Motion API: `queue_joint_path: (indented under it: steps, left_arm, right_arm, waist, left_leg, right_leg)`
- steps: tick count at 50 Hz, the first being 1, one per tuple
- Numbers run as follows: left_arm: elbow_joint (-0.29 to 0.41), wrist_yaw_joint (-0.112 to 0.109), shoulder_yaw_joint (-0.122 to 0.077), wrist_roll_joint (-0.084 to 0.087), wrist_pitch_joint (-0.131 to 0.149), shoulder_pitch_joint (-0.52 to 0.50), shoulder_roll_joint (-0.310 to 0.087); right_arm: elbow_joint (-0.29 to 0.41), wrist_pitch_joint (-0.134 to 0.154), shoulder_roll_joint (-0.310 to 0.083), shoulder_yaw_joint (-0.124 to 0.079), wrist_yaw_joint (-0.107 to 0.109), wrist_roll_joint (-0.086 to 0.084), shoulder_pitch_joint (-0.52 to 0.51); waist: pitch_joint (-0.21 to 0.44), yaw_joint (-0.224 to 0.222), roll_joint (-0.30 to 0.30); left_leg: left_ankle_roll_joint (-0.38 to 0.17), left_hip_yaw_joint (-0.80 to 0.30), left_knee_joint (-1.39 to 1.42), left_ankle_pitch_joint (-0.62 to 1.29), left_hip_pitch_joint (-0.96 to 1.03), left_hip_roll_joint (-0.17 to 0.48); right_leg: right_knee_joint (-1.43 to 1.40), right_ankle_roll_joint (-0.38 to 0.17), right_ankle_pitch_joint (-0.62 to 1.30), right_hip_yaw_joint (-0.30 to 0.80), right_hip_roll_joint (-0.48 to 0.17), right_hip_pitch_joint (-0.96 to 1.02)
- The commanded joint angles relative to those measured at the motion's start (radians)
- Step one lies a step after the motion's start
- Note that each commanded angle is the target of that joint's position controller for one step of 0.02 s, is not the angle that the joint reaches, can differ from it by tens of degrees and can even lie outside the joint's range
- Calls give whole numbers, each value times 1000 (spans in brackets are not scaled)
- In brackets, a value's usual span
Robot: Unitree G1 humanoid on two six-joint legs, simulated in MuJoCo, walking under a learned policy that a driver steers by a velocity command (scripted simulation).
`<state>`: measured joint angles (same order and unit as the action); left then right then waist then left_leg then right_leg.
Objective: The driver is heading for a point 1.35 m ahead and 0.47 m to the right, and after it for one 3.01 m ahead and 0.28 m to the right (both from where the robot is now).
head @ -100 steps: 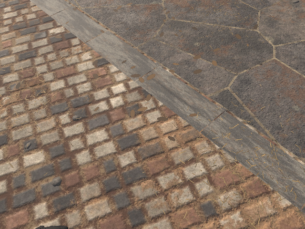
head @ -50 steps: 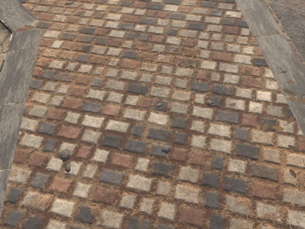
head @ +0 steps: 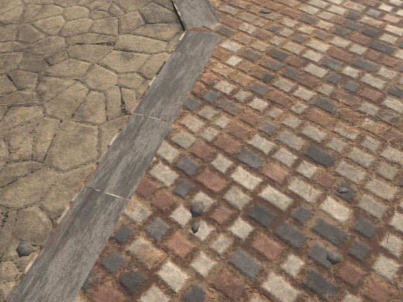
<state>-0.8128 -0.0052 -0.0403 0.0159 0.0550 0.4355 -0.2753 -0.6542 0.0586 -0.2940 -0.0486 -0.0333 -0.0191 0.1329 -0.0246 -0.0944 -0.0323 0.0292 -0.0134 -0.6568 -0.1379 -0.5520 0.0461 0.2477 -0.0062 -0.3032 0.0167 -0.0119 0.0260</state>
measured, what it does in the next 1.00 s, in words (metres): walks ahead, turning right: left foot, then right foot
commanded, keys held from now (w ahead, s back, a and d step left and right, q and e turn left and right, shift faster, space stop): w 0.04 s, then w+e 0.96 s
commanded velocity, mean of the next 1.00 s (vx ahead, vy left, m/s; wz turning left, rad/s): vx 0.48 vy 0.00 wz -0.42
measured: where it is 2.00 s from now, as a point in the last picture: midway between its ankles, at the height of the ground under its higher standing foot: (335, 174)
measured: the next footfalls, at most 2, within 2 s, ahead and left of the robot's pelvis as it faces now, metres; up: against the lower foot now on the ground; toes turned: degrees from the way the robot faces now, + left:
left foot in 0.10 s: +0.20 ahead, +0.14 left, +0.00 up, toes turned +0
right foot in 0.64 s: +0.49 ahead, -0.12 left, +0.00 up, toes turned -18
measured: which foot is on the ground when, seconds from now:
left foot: up 0.00-0.08, down 0.10-0.64, up 0.66-1.00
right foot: down 0.00-0.12, up 0.14-0.62, down 0.64-1.00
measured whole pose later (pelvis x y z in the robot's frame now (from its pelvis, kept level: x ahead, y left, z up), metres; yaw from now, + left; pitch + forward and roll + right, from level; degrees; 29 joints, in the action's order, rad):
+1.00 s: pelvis +0.53 -0.06 +0.00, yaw -29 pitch +2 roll +0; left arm -0.69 -0.01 -0.06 0.02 0.04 0.33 -0.30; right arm -0.67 0.09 -0.30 -0.03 -0.01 0.00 0.05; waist -0.05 -0.08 -0.04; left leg 0.08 -0.12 -0.61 0.01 -0.62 0.06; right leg 0.38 -0.08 -0.25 0.15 0.12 -0.14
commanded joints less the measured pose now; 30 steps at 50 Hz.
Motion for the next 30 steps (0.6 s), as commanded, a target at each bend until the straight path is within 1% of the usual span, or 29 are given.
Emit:
queue_joint_path:
  steps: [1, 2, 3, 4, 5, 6, 7, 8, 9, 10, 11, 12, 13, 14, 16, 18, 20, 22, 24, 26, 27, 28, 29, 30]
  left_arm:
    - [49, -1, -51, 13, 7, -5, -209]
    - [46, -1, -54, 16, 4, -10, -216]
    - [44, -2, -55, 18, 0, -17, -222]
    - [45, -3, -52, 19, -3, -29, -218]
    - [49, -3, -41, 10, -1, -27, -189]
    - [90, -2, -11, -14, 5, -20, -105]
    - [108, -8, 8, 6, 19, 54, -38]
    - [99, -5, -25, 36, 23, -16, -155]
    - [116, 0, -35, 43, 25, -77, -177]
    - [112, -1, -33, 31, 25, -102, -162]
    - [105, 0, -37, 19, 17, -107, -148]
    - [99, 4, -36, 22, 7, -84, -129]
    - [89, 6, -34, 23, -4, -74, -109]
    - [88, 7, -32, 23, -13, -76, -93]
    - [104, 4, -33, 17, -24, -115, -83]
    - [128, 7, -30, 11, -21, -165, -77]
    - [148, 20, -23, 8, -11, -224, -67]
    - [180, 36, -13, 4, -5, -310, -50]
    - [214, 52, -6, 6, -2, -378, -41]
    - [247, 65, -7, 8, -1, -420, -48]
    - [260, 71, -11, 8, -2, -424, -57]
    - [268, 75, -19, 8, -4, -413, -73]
    - [269, 75, -30, 7, -9, -380, -94]
    - [257, 72, -47, 9, -15, -297, -125]
  right_arm:
    - [118, 30, -57, -7, -16, -10, -165]
    - [115, 31, -72, -12, -17, -12, -147]
    - [107, 32, -90, -21, -14, -11, -107]
    - [80, 31, -119, -39, -7, -8, -9]
    - [42, 29, -163, -63, 5, -6, 137]
    - [23, 23, -241, -81, 20, 20, 306]
    - [9, 22, -274, -83, 14, 27, 344]
    - [7, 27, -175, -56, 13, 21, 293]
    - [5, 28, -140, -44, 16, 13, 229]
    - [4, 30, -115, -37, 16, 17, 174]
    - [1, 34, -88, -31, 14, 24, 137]
    - [-4, 43, -82, -31, 15, 32, 113]
    - [-11, 53, -68, -32, 16, 32, 100]
    - [-22, 61, -66, -33, 16, 30, 94]
    - [-41, 70, -78, -39, 18, 31, 91]
    - [-59, 71, -89, -43, 23, 33, 100]
    - [-67, 67, -104, -45, 28, 30, 97]
    - [-83, 60, -128, -51, 35, 24, 128]
    - [-106, 48, -146, -56, 39, 16, 172]
    - [-123, 30, -159, -60, 41, 6, 199]
    - [-126, 20, -169, -62, 42, 4, 198]
    - [-125, 11, -184, -65, 46, 3, 194]
    - [-122, 2, -202, -70, 51, 0, 190]
    - [-117, -8, -215, -73, 56, -1, 184]
  waist:
    - [-76, 2, 174]
    - [-72, 24, 178]
    - [-54, 59, 174]
    - [5, 123, 154]
    - [106, 196, 125]
    - [276, 250, -28]
    - [385, 206, -278]
    - [249, 218, -170]
    - [126, 193, -140]
    - [76, 163, -77]
    - [33, 139, -69]
    - [27, 111, -100]
    - [19, 101, -90]
    - [4, 91, -77]
    - [-31, 86, -46]
    - [-53, 93, -27]
    - [-66, 109, -17]
    - [-86, 144, 5]
    - [-104, 169, 21]
    - [-103, 174, 16]
    - [-90, 163, 6]
    - [-60, 145, -14]
    - [-17, 117, -40]
    - [41, 66, -58]
  left_leg:
    - [-24, 36, 91, 33, 39, -29]
    - [-42, 33, 112, 25, 70, -32]
    - [-62, 36, 141, 22, 152, -45]
    - [-87, 47, 178, 30, 301, -66]
    - [-115, 29, 180, 32, 524, -46]
    - [-192, -251, 179, -97, 852, 190]
    - [-288, -669, 341, -358, 947, 370]
    - [-255, -632, 393, -447, 834, 341]
    - [-228, -477, 403, -364, 716, 316]
    - [-213, -373, 423, -243, 622, 270]
    - [-199, -281, 452, -145, 546, 229]
    - [-199, -219, 480, -84, 490, 214]
    - [-204, -168, 499, -22, 461, 201]
    - [-207, -121, 513, 32, 439, 198]
    - [-211, -50, 535, 114, 422, 197]
    - [-215, 10, 546, 168, 437, 191]
    - [-200, 81, 553, 197, 441, 172]
    - [-192, 124, 559, 220, 465, 181]
    - [-187, 149, 542, 256, 535, 203]
    - [-176, 170, 496, 344, 621, 223]
    - [-167, 185, 456, 457, 651, 227]
    - [-156, 200, 397, 629, 676, 228]
    - [-146, 210, 315, 809, 699, 227]
    - [-137, 219, 184, 936, 699, 220]
  right_leg:
    - [-95, -176, 220, 147, -235, -83]
    - [-80, -166, 270, 148, -250, -69]
    - [-30, -153, 389, 144, -251, -76]
    - [85, -130, 543, 110, -221, -99]
    - [277, -99, 590, 66, -168, -181]
    - [623, -45, 318, 22, -86, -437]
    - [888, -14, -265, 70, 47, -653]
    - [997, -18, -230, 142, -4, -741]
    - [998, -28, -138, 116, -45, -772]
    - [968, -25, -59, 101, -79, -742]
    - [934, -20, 1, 103, -101, -713]
    - [926, -13, 43, 104, -120, -661]
    - [924, -6, 64, 99, -122, -643]
    - [919, 1, 80, 98, -121, -650]
    - [878, 14, 136, 109, -118, -700]
    - [772, 23, 222, 116, -111, -739]
    - [625, 19, 326, 78, -102, -714]
    - [517, 8, 380, 21, -94, -700]
    - [442, -11, 378, -7, -88, -721]
    - [394, -36, 330, -34, -75, -741]
    - [378, -52, 293, -55, -57, -722]
    - [374, -71, 246, -85, -25, -675]
    - [382, -93, 189, -115, 13, -611]
    - [388, -118, 140, -135, 53, -505]
Over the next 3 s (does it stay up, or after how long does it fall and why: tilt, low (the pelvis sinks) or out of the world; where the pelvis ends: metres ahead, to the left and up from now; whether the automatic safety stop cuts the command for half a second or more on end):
stays up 1.45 -0.61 0.00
